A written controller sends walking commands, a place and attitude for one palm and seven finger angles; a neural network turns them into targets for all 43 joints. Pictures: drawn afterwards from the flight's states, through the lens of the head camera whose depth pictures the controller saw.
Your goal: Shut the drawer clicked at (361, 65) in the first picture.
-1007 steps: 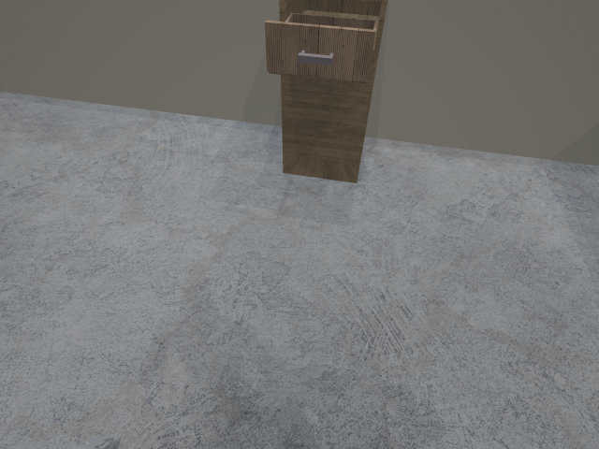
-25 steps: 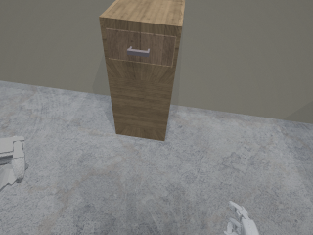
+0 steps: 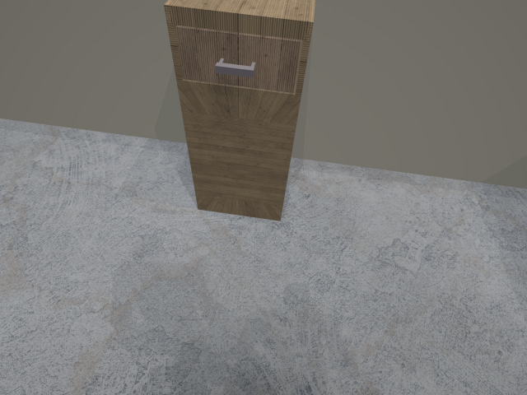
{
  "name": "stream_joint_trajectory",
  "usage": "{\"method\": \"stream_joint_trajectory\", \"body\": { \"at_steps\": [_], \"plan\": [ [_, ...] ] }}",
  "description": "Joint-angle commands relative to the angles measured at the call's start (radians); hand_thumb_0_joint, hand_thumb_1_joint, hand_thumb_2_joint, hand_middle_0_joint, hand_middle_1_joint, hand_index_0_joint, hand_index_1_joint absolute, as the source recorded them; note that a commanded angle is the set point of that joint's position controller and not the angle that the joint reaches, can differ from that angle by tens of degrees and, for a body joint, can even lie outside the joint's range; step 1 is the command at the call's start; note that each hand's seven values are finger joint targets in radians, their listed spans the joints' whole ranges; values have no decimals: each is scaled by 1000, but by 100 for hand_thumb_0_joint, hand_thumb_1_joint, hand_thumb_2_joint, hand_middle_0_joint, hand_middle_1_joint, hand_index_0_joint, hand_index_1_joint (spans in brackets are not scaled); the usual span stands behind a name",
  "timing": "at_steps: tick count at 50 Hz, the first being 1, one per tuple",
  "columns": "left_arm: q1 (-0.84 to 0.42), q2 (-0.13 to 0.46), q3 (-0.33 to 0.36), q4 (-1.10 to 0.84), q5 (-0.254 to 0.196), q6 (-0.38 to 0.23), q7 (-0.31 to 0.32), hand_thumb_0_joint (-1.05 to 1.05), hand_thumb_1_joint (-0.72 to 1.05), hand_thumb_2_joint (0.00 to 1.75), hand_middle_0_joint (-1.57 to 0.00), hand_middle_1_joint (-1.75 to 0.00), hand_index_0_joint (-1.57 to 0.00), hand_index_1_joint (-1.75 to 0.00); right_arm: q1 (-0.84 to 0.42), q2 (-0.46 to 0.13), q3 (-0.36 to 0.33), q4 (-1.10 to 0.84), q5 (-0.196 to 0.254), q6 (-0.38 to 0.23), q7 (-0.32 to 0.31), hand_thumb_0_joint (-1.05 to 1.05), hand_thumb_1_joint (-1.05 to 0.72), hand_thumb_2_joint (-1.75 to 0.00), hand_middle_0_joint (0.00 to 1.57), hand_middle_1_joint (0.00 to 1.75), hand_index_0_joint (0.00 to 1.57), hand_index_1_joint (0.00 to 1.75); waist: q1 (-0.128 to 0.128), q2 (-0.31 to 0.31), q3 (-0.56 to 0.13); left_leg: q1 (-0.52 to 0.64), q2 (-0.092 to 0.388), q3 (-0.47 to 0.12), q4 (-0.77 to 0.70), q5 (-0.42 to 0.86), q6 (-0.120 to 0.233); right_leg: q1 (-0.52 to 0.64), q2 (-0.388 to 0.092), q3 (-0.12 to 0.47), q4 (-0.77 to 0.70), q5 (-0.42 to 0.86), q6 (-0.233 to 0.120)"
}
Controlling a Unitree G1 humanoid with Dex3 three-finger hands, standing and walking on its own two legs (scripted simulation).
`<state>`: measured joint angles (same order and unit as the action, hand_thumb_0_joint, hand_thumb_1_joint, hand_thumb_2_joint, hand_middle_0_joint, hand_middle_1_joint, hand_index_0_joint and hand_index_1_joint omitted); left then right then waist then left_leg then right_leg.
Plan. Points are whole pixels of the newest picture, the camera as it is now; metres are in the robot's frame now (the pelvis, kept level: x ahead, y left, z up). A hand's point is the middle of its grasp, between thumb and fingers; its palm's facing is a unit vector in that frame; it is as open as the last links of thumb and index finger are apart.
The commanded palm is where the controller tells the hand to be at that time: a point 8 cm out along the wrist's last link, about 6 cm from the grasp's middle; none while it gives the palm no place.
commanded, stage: let the arm hang, fingers relaxed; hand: left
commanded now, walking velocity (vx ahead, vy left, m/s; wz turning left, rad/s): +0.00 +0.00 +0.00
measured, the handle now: (236, 66) +0.96 +0.12 +0.00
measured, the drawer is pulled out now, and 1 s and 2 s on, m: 0.00 0.00 0.00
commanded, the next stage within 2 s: look to check the result in 0.78 s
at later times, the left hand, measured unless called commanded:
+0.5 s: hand out of the picture +0.01 +0.16 -0.17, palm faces +0.01 -0.98 -0.18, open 7.1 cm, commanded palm none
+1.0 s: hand out of the picture +0.02 +0.15 -0.17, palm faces +0.02 -0.98 -0.17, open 7.4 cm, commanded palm none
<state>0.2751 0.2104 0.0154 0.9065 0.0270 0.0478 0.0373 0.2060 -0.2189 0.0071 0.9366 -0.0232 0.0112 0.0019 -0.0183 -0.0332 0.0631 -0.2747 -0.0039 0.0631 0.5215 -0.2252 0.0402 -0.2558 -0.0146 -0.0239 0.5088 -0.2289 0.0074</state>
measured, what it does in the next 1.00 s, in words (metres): stands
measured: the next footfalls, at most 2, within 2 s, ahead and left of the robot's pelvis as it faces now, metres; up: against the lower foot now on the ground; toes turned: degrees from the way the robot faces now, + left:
none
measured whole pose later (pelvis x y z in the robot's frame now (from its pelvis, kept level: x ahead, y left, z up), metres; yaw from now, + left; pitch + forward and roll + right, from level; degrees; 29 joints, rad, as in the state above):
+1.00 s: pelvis +0.03 -0.01 +0.01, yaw -1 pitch -1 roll +0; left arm 0.28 0.12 0.01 1.14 0.01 -0.01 0.04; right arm 0.30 -0.12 -0.01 1.14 -0.01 0.00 -0.03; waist -0.01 0.00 0.06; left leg -0.18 0.00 0.07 0.43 -0.22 0.03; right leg -0.18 -0.01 -0.02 0.43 -0.23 0.00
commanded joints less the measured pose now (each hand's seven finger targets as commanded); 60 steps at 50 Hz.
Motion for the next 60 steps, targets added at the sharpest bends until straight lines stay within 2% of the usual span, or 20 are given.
{"method": "stream_joint_trajectory", "body": {
  "at_steps": [1, 4, 6, 12, 14, 18, 19, 22, 29, 34, 36, 42, 46, 49, 53, 55, 60],
  "plan": [
    [36, 120, 22, 35, -9, -50, -19, 0, 90, 90, -72, -86, -72, -86, 30, -94, -37, 0, 1, -11, -18, 0, -90, -90, 20, 30, 20, 30, 18, 176, -62, 5, 100, -144, -203, -133, 3, 37, -67, 94, -159, -58, -55],
    [40, 118, 13, 95, -12, -55, -18, 0, 90, 90, -60, -73, -60, -73, 80, -91, -40, 45, 8, -12, -23, 0, -90, -90, 20, 30, 20, 30, 12, 87, -61, 41, 111, -147, -198, -77, 7, 33, -74, 84, -171, -28, -55],
    [48, 108, 6, 129, -15, -57, -15, 0, 90, 90, -52, -65, -52, -65, 109, -84, -39, 77, 10, -12, -27, 0, -90, -90, 20, 30, 20, 30, 8, 61, -54, 65, 112, -142, -193, -32, 9, 23, -77, 82, -174, -11, -55],
    [84, 76, -1, 199, -16, -53, -6, 0, 90, 90, -28, -39, -28, -39, 155, -51, -34, 138, 12, -11, -33, 0, -90, -90, 20, 30, 20, 30, 12, 49, 2, 58, 118, -143, -217, -48, 12, 5, -74, 72, -171, -29, -52],
    [92, 68, -2, 209, -15, -54, -4, 0, 90, 90, -20, -30, -20, -30, 167, -35, -34, 148, 12, -11, -33, 0, -90, -90, 20, 30, 20, 30, 12, 24, 9, 58, 114, -136, -215, -36, 11, 4, -75, 70, -171, -27, -51],
    [103, 50, -2, 218, -14, -52, 1, 0, 90, 90, -20, -30, -20, -30, 180, -14, -33, 163, 12, -8, -33, 0, -90, -90, 20, 30, 20, 30, 14, 33, 42, 38, 108, -130, -220, -70, 9, -14, -70, 75, -174, -54, -48],
    [102, 40, 0, 220, -14, -52, 2, 0, 90, 90, -20, -30, -20, -30, 184, -2, -33, 168, 9, -7, -33, 0, -90, -90, 20, 30, 20, 30, 12, 14, 43, 36, 105, -127, -219, -76, 8, -17, -71, 76, -177, -65, -49],
    [96, 24, 3, 217, -13, -53, 4, 0, 90, 90, -20, -30, -20, -30, 188, 11, -34, 174, 7, -10, -34, 0, -90, -90, 20, 30, 20, 30, 10, 45, 52, 37, 105, -126, -223, -73, 7, -25, -68, 77, -168, -51, -48],
    [94, 8, 10, 212, -13, -56, 6, 0, 90, 90, -20, -30, -20, -30, 188, 32, -35, 174, 7, -15, -37, 0, -90, -90, 20, 30, 20, 30, 14, 60, 55, 29, 103, -119, -213, -38, 4, -11, -67, 77, -160, -13, -47],
    [89, 9, 12, 207, -14, -61, 5, 0, 90, 90, -20, -30, -20, -30, 194, 33, -37, 174, 8, -16, -37, 0, -90, -90, 20, 30, 20, 30, 9, 31, 41, 54, 101, -109, -198, -11, 3, -11, -71, 82, -168, -9, -49],
    [88, 5, 12, 205, -14, -61, 5, 0, 90, 90, -20, -30, -20, -30, 193, 30, -38, 176, 7, -16, -38, 0, -90, -90, 20, 30, 20, 30, 8, 47, 37, 60, 100, -109, -197, -8, 2, -13, -69, 87, -171, -10, -50],
    [86, 10, 14, 209, -16, -67, 5, 0, 90, 90, -20, -30, -20, -30, 183, 21, -38, 180, 10, -21, -41, 0, -90, -90, 20, 30, 20, 30, 8, 35, 1, 100, 104, -100, -179, 77, 0, 16, -74, 86, -168, 52, -50],
    [78, 15, 14, 213, -16, -65, 5, 0, 90, 90, -20, -30, -20, -30, 173, 17, -37, 186, 10, -20, -42, 0, -90, -90, 20, 30, 20, 30, 9, 51, 24, 96, 107, -99, -184, 82, -1, 15, -76, 82, -173, 53, -49],
    [78, 16, 13, 217, -16, -65, 5, 0, 90, 90, -20, -30, -20, -30, 166, 13, -37, 186, 9, -21, -43, 0, -90, -90, 20, 30, 20, 30, 8, 59, 15, 107, 107, -100, -183, 88, -1, 18, -76, 84, -174, 56, -49],
    [71, 22, 15, 215, -15, -66, 4, 0, 90, 90, -20, -30, -20, -30, 162, 4, -39, 182, 11, -22, -43, 0, -90, -90, 20, 30, 20, 30, 8, 44, 9, 112, 111, -101, -186, 100, -1, 28, -72, 82, -174, 68, -48],
    [67, 16, 13, 218, -16, -65, 4, 0, 90, 90, -20, -30, -20, -30, 155, 5, -37, 183, 9, -20, -44, 0, -90, -90, 20, 30, 20, 30, 7, 48, 28, 107, 109, -103, -193, 76, -3, 18, -73, 84, -182, 45, -48],
    [58, 27, 15, 217, -16, -67, 3, 0, 90, 90, -20, -30, -20, -30, 144, 0, -38, 184, 10, -23, -43, 0, -90, -90, 20, 30, 20, 30, 8, 41, 11, 124, 111, -99, -189, 112, -2, 32, -77, 86, -180, 86, -47]
  ]
}}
